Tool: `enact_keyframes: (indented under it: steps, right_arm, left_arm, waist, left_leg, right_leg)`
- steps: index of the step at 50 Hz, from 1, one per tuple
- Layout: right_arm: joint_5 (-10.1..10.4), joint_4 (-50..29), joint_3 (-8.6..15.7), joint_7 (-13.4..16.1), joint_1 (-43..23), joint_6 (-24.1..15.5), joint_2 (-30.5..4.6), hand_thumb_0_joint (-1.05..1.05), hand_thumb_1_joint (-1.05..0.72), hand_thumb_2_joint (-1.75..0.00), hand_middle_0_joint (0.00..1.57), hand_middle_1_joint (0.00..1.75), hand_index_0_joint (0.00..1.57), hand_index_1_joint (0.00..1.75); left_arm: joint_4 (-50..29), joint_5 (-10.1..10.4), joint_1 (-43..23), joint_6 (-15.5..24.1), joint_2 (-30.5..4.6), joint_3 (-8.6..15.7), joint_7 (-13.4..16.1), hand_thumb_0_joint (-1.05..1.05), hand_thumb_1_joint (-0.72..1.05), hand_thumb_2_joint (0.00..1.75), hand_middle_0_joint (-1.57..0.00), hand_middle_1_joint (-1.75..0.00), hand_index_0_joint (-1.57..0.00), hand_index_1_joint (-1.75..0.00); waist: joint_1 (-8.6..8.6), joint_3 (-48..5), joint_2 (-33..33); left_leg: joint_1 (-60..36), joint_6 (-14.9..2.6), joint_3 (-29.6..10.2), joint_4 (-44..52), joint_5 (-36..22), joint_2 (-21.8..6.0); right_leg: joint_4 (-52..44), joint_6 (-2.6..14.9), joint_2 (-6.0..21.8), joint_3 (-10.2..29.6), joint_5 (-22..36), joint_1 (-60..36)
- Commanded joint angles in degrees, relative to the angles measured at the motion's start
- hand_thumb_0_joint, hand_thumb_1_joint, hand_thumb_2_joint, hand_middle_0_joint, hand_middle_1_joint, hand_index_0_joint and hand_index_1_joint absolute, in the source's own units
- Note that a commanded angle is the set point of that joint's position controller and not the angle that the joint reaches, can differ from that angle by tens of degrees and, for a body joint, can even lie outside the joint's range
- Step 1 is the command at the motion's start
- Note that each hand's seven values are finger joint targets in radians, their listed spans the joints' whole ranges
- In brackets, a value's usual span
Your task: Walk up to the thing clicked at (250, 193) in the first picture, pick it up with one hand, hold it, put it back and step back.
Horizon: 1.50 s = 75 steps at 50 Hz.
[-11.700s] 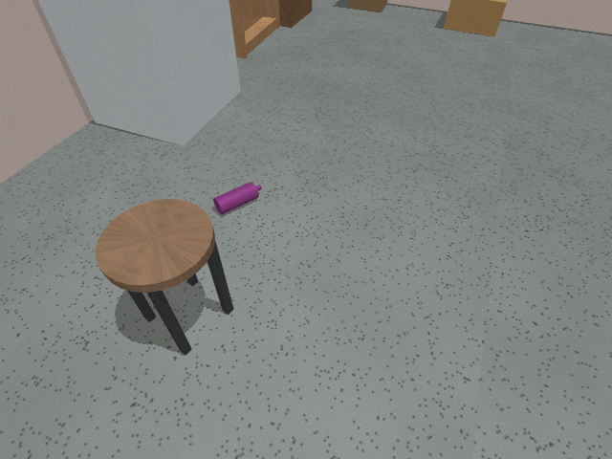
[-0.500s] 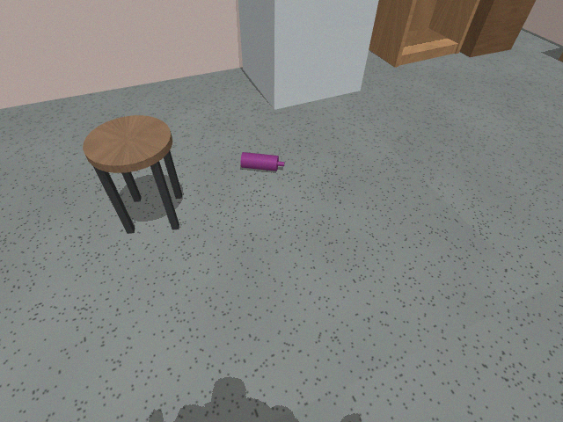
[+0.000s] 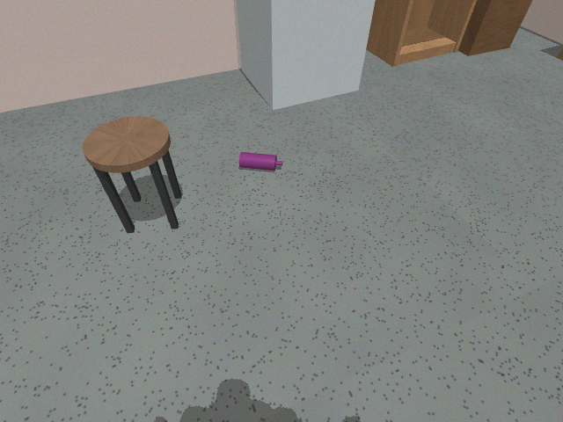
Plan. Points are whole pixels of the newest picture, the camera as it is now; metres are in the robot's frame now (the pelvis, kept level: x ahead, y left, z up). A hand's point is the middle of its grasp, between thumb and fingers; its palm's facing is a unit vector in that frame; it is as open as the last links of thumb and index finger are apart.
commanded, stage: stand
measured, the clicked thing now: (261, 161) +1.53 +0.14 -0.74
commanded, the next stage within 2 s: none
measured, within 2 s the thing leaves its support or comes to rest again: neither
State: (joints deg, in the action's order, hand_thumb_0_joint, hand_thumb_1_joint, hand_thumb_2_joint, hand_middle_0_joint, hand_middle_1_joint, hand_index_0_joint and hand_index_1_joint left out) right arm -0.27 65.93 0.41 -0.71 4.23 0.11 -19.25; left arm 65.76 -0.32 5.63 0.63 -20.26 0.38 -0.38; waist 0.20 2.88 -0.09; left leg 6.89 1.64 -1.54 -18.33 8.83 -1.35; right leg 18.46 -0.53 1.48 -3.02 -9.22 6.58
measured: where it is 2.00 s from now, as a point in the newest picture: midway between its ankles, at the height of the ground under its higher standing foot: outside the picture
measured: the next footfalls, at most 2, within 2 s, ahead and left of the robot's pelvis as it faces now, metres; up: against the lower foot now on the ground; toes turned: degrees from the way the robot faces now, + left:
none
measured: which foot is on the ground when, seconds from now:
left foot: down 0.00-1.00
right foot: down 0.00-1.00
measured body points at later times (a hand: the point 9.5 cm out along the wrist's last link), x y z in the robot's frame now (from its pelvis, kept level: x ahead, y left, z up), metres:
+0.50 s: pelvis +0.00 -0.01 +0.00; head +0.01 -0.01 +0.45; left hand +0.08 +0.30 -0.13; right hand +0.07 -0.30 -0.14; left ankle +0.02 +0.14 -0.75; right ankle +0.01 -0.12 -0.75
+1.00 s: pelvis +0.01 +0.00 +0.00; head +0.02 +0.00 +0.45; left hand +0.09 +0.30 -0.13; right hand +0.09 -0.30 -0.13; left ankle +0.02 +0.14 -0.75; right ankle +0.01 -0.12 -0.75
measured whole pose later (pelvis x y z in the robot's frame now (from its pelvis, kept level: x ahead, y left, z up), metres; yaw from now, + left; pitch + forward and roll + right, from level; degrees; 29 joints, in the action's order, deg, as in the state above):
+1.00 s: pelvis +0.01 +0.00 +0.00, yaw +0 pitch -2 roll +0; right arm -0.2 65.1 -0.4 -0.3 5.6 -0.2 -19.8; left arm 64.9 -0.3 6.0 0.6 -20.4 0.3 -0.5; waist 0.1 2.4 0.0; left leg 6.0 2.0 -1.2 -17.8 9.6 -1.9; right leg 18.0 -0.2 1.0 -2.7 -9.9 5.9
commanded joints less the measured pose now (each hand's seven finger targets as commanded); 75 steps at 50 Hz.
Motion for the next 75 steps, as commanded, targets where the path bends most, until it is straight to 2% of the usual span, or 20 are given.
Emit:
enact_keyframes:
  steps: [1,3,9,15,17,19,22,25,28,31,32,35,38,40,43,46,54,64,69,75]
  right_arm:
    - [-0.33,-3.18,2.12,0.58,-2.70,-1.51,-12.11,0.00,-0.90,-0.90,0.20,0.30,0.20,0.30]
    - [-0.44,-3.22,2.09,0.68,-2.33,-1.62,-12.21,0.00,-0.90,-0.90,0.20,0.30,0.20,0.30]
    - [-0.24,-3.26,1.98,0.73,-1.79,-1.75,-12.29,0.00,-0.90,-0.90,0.20,0.30,0.20,0.30]
    - [-0.28,-3.10,1.76,0.84,-1.26,-1.59,-12.39,0.00,-0.90,-0.90,0.20,0.30,0.20,0.30]
    - [-0.34,-3.22,1.79,0.80,-1.00,-1.56,-12.53,0.00,-0.90,-0.90,0.20,0.30,0.20,0.30]
    - [-0.27,-2.90,1.59,0.79,-0.51,-1.55,-12.32,0.00,-0.90,-0.90,0.20,0.30,0.20,0.30]
    - [-0.36,-3.25,1.75,0.82,-0.68,-1.54,-12.71,0.00,-0.90,-0.90,0.20,0.30,0.20,0.30]
    - [-0.32,-3.18,1.56,0.81,-0.14,-1.49,-12.52,0.00,-0.90,-0.90,0.20,0.30,0.20,0.30]
    - [-0.34,-3.46,1.47,0.90,-0.47,-1.74,-12.62,0.00,-0.90,-0.90,0.20,0.30,0.20,0.30]
    - [-0.16,-3.45,1.58,1.03,-0.94,-1.73,-12.91,0.00,-0.90,-0.90,0.20,0.30,0.20,0.30]
    - [-0.19,-3.30,1.36,1.03,-0.36,-1.68,-12.43,0.00,-0.90,-0.90,0.20,0.30,0.20,0.30]
    - [-0.23,-3.49,1.32,1.12,-0.76,-1.83,-12.78,0.00,-0.90,-0.90,0.20,0.30,0.20,0.30]
    - [-0.17,-3.48,1.36,1.18,-0.98,-1.71,-12.74,0.00,-0.90,-0.90,0.20,0.30,0.20,0.30]
    - [-0.22,-3.52,1.34,1.19,-0.81,-1.62,-12.69,0.00,-0.90,-0.90,0.20,0.30,0.20,0.30]
    - [-0.19,-3.51,1.33,1.10,-0.91,-1.60,-13.06,0.00,-0.90,-0.90,0.20,0.30,0.20,0.30]
    - [-0.18,-3.82,1.39,1.08,-0.99,-1.71,-12.93,0.00,-0.90,-0.90,0.20,0.30,0.20,0.30]
    - [-0.20,-3.87,1.27,1.08,-0.60,-1.66,-12.96,0.00,-0.90,-0.90,0.20,0.30,0.20,0.30]
    - [-0.13,-4.37,1.32,1.23,-0.72,-1.72,-13.02,0.00,-0.90,-0.90,0.20,0.30,0.20,0.30]
    - [-0.16,-4.10,1.10,1.20,-0.15,-1.63,-12.79,0.00,-0.90,-0.90,0.20,0.30,0.20,0.30]
    - [-0.26,-4.43,1.33,1.16,-0.40,-1.38,-12.95,0.00,-0.90,-0.90,0.20,0.30,0.20,0.30]
  left_arm:
    - [-3.68,-0.18,-3.10,1.34,-12.86,2.17,0.67,0.00,0.90,0.90,-0.20,-0.30,-0.20,-0.30]
    - [-3.63,-0.14,-3.15,1.39,-12.76,2.32,0.64,0.00,0.90,0.90,-0.20,-0.30,-0.20,-0.30]
    - [-3.80,0.00,-2.68,1.42,-12.34,2.22,0.53,0.00,0.90,0.90,-0.20,-0.30,-0.20,-0.30]
    - [-3.77,-0.15,-2.49,1.09,-12.56,2.14,0.53,0.00,0.90,0.90,-0.20,-0.30,-0.20,-0.30]
    - [-3.88,-0.15,-2.60,1.08,-12.57,2.10,0.50,0.00,0.90,0.90,-0.20,-0.30,-0.20,-0.30]
    - [-3.79,-0.04,-2.28,1.06,-12.94,2.15,0.44,0.00,0.90,0.90,-0.20,-0.30,-0.20,-0.30]
    - [-4.16,-0.09,-2.71,1.19,-12.68,2.05,0.51,0.00,0.90,0.90,-0.20,-0.30,-0.20,-0.30]
    - [-4.05,-0.05,-2.38,1.26,-12.45,1.97,0.48,0.00,0.90,0.90,-0.20,-0.30,-0.20,-0.30]
    - [-4.21,-0.04,-2.11,1.37,-12.51,1.99,0.50,0.00,0.90,0.90,-0.20,-0.30,-0.20,-0.30]
    - [-4.17,-0.11,-1.99,1.42,-12.33,1.98,0.62,0.00,0.90,0.90,-0.20,-0.30,-0.20,-0.30]
    - [-4.14,-0.02,-2.21,1.34,-12.53,2.00,0.61,0.00,0.90,0.90,-0.20,-0.30,-0.20,-0.30]
    - [-4.27,-0.04,-1.99,1.23,-12.31,1.98,0.54,0.00,0.90,0.90,-0.20,-0.30,-0.20,-0.30]
    - [-4.11,-0.07,-2.27,1.21,-12.27,1.93,0.66,0.00,0.90,0.90,-0.20,-0.30,-0.20,-0.30]
    - [-4.01,-0.11,-2.37,1.10,-12.43,2.00,0.63,0.00,0.90,0.90,-0.20,-0.30,-0.20,-0.30]
    - [-3.98,-0.06,-1.98,1.09,-12.26,1.90,0.61,0.00,0.90,0.90,-0.20,-0.30,-0.20,-0.30]
    - [-4.06,-0.09,-1.97,1.28,-12.38,1.98,0.62,0.00,0.90,0.90,-0.20,-0.30,-0.20,-0.30]
    - [-4.07,-0.09,-2.27,1.11,-12.33,2.07,0.55,0.00,0.90,0.90,-0.20,-0.30,-0.20,-0.30]
    - [-4.01,-0.18,-1.30,1.22,-12.34,2.10,0.63,0.00,0.90,0.90,-0.20,-0.30,-0.20,-0.30]
    - [-3.92,-0.10,-1.23,1.07,-12.30,2.05,0.59,0.00,0.90,0.90,-0.20,-0.30,-0.20,-0.30]
    - [-4.04,-0.34,-1.27,1.00,-12.45,2.15,0.67,0.00,0.90,0.90,-0.20,-0.30,-0.20,-0.30]
  waist:
    - [-0.02,-2.54,0.39]
    - [0.01,-3.45,-0.05]
    - [-0.02,-4.66,-0.45]
    - [0.07,-2.83,0.08]
    - [-0.03,-3.08,-0.17]
    - [-0.04,-2.20,0.08]
    - [-0.10,-3.25,0.21]
    - [-0.26,-3.08,0.37]
    - [-0.15,-4.85,-0.63]
    - [0.07,-5.68,-0.37]
    - [-0.17,-4.87,0.00]
    - [0.15,-5.43,-0.83]
    - [0.01,-4.61,-0.21]
    - [-0.14,-3.51,-0.20]
    - [0.03,-3.25,-0.93]
    - [0.05,-4.80,-0.46]
    - [0.02,-3.68,-0.34]
    - [0.07,-4.84,-0.28]
    - [-0.09,-2.85,-0.45]
    - [-0.05,-3.00,-0.11]
  left_leg:
    - [1.30,-2.06,-4.59,2.91,0.08,-4.73]
    - [2.06,-2.22,-4.78,2.99,-2.18,-5.32]
    - [0.93,-2.14,-4.39,2.51,-4.13,-5.29]
    - [1.23,-2.05,-4.47,3.03,-1.62,-5.33]
    - [1.11,-1.98,-4.41,2.94,-2.15,-5.41]
    - [1.92,-1.91,-4.44,3.18,0.02,-5.11]
    - [1.06,-2.08,-4.31,2.48,-2.45,-5.44]
    - [1.66,-2.10,-4.13,2.35,-2.43,-5.25]
    - [0.24,-1.98,-4.16,2.19,-6.98,-5.92]
    - [-0.50,-2.15,-4.00,1.59,-8.61,-6.11]
    - [0.33,-1.88,-4.06,2.27,-7.43,-5.86]
    - [-0.14,-1.88,-3.90,2.40,-9.44,-6.27]
    - [-0.29,-1.80,-4.09,2.58,-8.89,-6.19]
    - [0.38,-1.78,-3.97,2.83,-6.18,-5.95]
    - [0.46,-1.89,-4.14,3.13,-5.62,-5.96]
    - [-0.63,-2.00,-4.01,2.54,-7.71,-6.22]
    - [0.36,-2.09,-4.05,3.19,-6.11,-6.04]
    - [-1.26,-2.28,-3.85,2.43,-8.86,-6.13]
    - [-0.35,-2.15,-3.83,3.30,-5.76,-5.99]
    - [0.24,-2.31,-3.64,2.91,-3.28,-5.80]
  right_leg:
    - [-5.08,1.02,6.51,6.41,-4.67,1.35]
    - [-3.97,1.08,6.74,6.21,-0.66,-0.90]
    - [-3.81,1.38,6.76,6.24,2.45,-1.56]
    - [-4.28,1.38,6.27,6.25,-2.07,0.41]
    - [-4.29,1.51,6.39,6.44,-1.82,0.57]
    - [-4.55,1.39,6.28,6.75,-3.76,0.84]
    - [-4.37,1.40,6.44,6.85,-1.59,0.67]
    - [-4.59,1.25,6.41,6.80,-0.32,0.20]
    - [-3.11,1.36,6.53,6.33,5.48,-1.34]
    - [-2.76,1.23,6.73,6.01,7.94,-2.43]
    - [-2.99,1.21,6.56,6.06,6.59,-1.95]
    - [-2.31,1.31,6.64,5.77,8.36,-3.01]
    - [-2.78,1.12,6.39,5.57,6.97,-2.01]
    - [-3.32,1.12,6.38,5.79,4.38,-1.30]
    - [-3.67,1.21,6.38,5.86,3.96,-1.28]
    - [-3.03,1.30,6.67,5.81,6.07,-2.18]
    - [-3.37,1.36,6.47,5.79,4.48,-2.17]
    - [-3.04,1.35,6.57,5.76,8.05,-2.31]
    - [-3.56,1.41,6.33,5.93,4.85,-1.12]
    - [-4.20,1.43,6.43,6.16,2.64,-0.82]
